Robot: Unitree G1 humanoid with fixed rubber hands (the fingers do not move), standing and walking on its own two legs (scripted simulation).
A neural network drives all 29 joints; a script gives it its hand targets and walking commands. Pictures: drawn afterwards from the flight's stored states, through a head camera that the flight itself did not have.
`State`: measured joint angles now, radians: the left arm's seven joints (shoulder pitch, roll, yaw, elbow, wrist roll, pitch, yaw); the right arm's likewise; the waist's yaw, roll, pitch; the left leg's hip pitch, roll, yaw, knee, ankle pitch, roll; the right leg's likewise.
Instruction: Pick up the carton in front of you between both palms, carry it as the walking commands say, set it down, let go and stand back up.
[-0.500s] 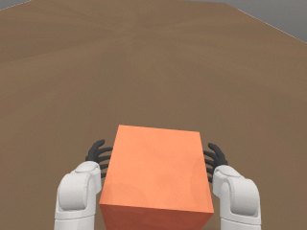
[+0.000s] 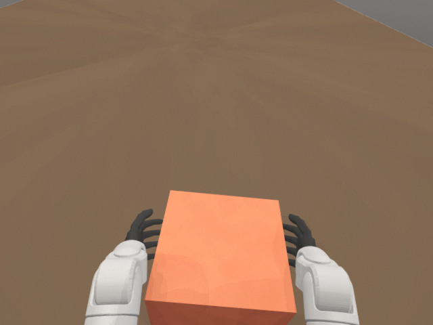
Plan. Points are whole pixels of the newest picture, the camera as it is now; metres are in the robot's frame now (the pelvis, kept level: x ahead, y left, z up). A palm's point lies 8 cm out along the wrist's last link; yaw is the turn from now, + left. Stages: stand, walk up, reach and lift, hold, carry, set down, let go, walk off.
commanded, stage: carry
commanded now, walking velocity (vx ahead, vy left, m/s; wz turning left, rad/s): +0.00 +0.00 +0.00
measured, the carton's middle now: (216, 275) +0.26 +0.00 -0.03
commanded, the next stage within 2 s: hold in 0.92 s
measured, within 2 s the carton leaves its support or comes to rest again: neither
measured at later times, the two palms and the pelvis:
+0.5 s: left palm (139, 257) +0.25 +0.14 +0.05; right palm (307, 263) +0.26 -0.15 +0.05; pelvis -0.03 -0.01 +0.00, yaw +0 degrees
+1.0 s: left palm (141, 266) +0.24 +0.14 +0.04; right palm (314, 272) +0.24 -0.16 +0.05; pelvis -0.04 -0.01 +0.01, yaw -1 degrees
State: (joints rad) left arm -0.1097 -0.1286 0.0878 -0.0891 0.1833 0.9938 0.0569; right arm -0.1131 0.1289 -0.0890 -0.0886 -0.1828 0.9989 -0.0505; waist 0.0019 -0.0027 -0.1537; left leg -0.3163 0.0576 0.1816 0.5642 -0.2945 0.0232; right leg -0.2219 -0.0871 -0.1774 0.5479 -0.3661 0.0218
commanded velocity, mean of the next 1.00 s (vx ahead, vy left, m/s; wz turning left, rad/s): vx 0.00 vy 0.00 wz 0.00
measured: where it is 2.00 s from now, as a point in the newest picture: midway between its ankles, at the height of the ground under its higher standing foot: outside the picture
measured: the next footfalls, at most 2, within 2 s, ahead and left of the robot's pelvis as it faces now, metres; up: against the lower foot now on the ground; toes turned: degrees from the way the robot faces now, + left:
none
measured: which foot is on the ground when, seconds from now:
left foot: down 0.00-1.00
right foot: down 0.00-1.00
